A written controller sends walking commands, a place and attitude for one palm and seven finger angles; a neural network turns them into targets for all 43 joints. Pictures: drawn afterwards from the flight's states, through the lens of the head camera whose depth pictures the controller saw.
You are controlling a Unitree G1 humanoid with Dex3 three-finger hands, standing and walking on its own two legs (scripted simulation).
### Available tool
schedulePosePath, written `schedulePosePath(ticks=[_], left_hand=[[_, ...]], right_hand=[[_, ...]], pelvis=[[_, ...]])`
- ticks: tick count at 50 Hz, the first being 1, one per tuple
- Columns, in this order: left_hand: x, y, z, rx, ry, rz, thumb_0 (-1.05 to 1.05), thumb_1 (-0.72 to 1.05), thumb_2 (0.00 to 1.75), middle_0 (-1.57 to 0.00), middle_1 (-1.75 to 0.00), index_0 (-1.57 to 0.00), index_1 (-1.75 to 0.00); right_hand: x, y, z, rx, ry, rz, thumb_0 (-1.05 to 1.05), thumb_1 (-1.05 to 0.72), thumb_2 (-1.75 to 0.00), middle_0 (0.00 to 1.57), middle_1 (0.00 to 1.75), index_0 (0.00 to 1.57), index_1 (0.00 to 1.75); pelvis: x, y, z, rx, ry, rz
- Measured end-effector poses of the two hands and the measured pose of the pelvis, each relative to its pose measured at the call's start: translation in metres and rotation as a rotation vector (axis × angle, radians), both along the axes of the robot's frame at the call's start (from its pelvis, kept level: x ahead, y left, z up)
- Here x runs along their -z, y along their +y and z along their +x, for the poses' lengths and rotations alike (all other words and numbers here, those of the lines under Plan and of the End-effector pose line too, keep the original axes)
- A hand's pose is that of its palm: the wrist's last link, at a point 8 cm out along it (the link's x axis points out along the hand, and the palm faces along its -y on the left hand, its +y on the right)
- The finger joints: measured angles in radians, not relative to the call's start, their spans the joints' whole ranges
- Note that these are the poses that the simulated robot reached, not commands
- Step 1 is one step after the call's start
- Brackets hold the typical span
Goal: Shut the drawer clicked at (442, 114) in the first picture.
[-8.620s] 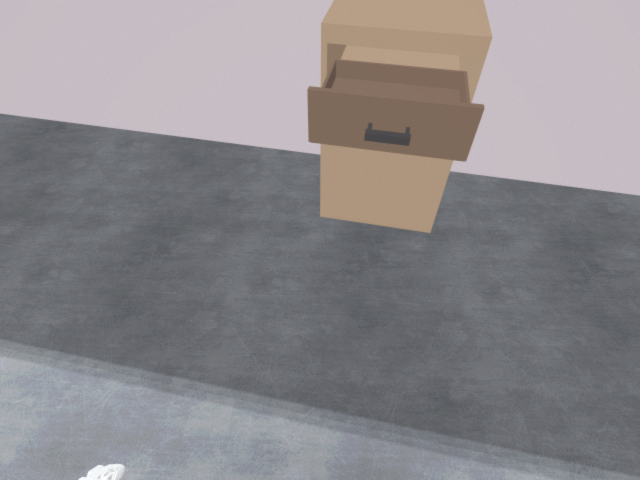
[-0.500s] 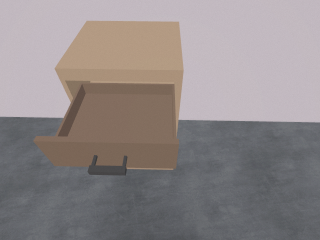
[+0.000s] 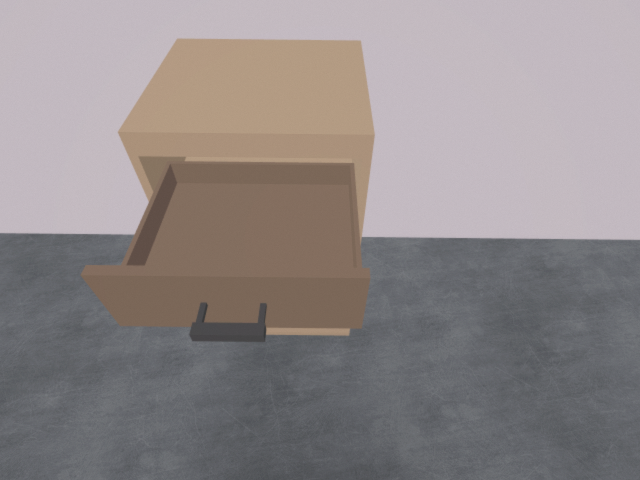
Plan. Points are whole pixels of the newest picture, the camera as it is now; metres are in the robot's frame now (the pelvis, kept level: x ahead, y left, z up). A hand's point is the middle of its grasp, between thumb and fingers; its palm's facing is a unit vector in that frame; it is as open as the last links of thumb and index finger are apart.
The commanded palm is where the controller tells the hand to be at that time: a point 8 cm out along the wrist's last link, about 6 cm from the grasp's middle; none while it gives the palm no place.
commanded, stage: look again from close up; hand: left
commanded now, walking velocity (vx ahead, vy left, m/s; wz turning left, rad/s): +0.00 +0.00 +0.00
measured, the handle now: (230, 320) +0.37 +0.16 -0.09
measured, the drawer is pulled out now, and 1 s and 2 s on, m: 0.30 0.30 0.30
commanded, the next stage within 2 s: shuffle to correct the standing spot in 0.42 s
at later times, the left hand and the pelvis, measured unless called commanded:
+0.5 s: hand out of the picture +0.00 +0.20 -0.17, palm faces +0.02 -0.98 -0.18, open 7.4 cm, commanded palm none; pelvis +0.00 +0.03 +0.00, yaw +0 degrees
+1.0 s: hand out of the picture +0.04 +0.15 -0.18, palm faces +0.03 -0.98 -0.18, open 7.4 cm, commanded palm none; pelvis +0.06 -0.01 -0.01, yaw +0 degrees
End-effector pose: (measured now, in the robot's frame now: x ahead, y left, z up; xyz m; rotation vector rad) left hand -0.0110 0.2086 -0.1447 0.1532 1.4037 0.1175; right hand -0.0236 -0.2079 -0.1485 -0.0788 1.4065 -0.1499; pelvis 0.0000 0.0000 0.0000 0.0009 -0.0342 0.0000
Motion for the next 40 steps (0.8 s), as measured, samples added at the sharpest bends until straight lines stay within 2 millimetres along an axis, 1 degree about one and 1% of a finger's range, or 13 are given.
schedulePosePath(ticks=[3, 6, 11, 16, 24, 31, 36, 40], left_hand=[[0.001, 0.009, 0.002, -0.003, -0.022, 0.006, 0.01, 0.91, 0.9, -0.2, -0.3, -0.2, -0.3], [0.0, 0.019, 0.005, -0.012, -0.052, 0.013, 0.01, 0.92, 0.9, -0.2, -0.3, -0.2, -0.3], [-0.002, 0.033, 0.008, -0.016, -0.077, 0.023, 0.01, 0.91, 0.9, -0.2, -0.3, -0.2, -0.3], [-0.003, 0.04, 0.007, -0.018, -0.067, 0.022, 0.0, 0.91, 0.9, -0.2, -0.3, -0.19, -0.3], [-0.002, 0.037, 0.004, -0.023, -0.031, 0.006, 0.0, 0.91, 0.9, -0.2, -0.3, -0.19, -0.3], [0.001, 0.03, 0.008, -0.02, -0.016, -0.013, 0.0, 0.91, 0.9, -0.2, -0.3, -0.2, -0.3], [0.002, 0.024, 0.013, -0.013, 0.005, -0.016, 0.0, 0.91, 0.9, -0.2, -0.3, -0.2, -0.3], [0.0, 0.017, 0.02, -0.016, 0.023, -0.007, 0.0, 0.91, 0.9, -0.2, -0.3, -0.19, -0.3]], right_hand=[[0.0, 0.005, 0.014, -0.016, -0.053, -0.004, 0.01, -0.91, -0.9, 0.2, 0.3, 0.2, 0.3], [-0.003, 0.005, 0.021, -0.031, -0.074, -0.021, 0.02, -0.93, -0.9, 0.2, 0.3, 0.2, 0.3], [-0.008, 0.006, 0.028, -0.047, -0.098, -0.036, 0.01, -0.93, -0.9, 0.2, 0.3, 0.2, 0.3], [-0.011, 0.009, 0.031, -0.057, -0.092, -0.04, 0.01, -0.92, -0.9, 0.2, 0.3, 0.2, 0.3], [-0.012, 0.013, 0.034, -0.06, -0.063, -0.038, 0.01, -0.91, -0.9, 0.2, 0.3, 0.2, 0.3], [-0.011, 0.015, 0.035, -0.052, -0.047, -0.036, 0.01, -0.91, -0.9, 0.2, 0.3, 0.2, 0.3], [-0.008, 0.012, 0.035, -0.026, -0.021, -0.026, 0.0, -0.91, -0.9, 0.2, 0.3, 0.2, 0.3], [-0.005, 0.005, 0.037, -0.007, 0.007, -0.019, 0.0, -0.91, -0.9, 0.2, 0.3, 0.2, 0.3]], pelvis=[[0.0, 0.006, -0.002, -0.001, -0.004, 0.001], [0.0, 0.012, -0.004, -0.003, -0.002, 0.002], [-0.001, 0.02, -0.005, -0.005, 0.005, 0.004], [-0.003, 0.024, -0.003, -0.007, 0.012, 0.004], [-0.004, 0.027, 0.003, -0.007, 0.01, 0.002], [-0.004, 0.027, 0.01, -0.004, 0.0, 0.002], [-0.003, 0.021, 0.022, 0.002, 0.006, 0.011], [-0.001, 0.012, 0.036, 0.006, 0.017, 0.013]])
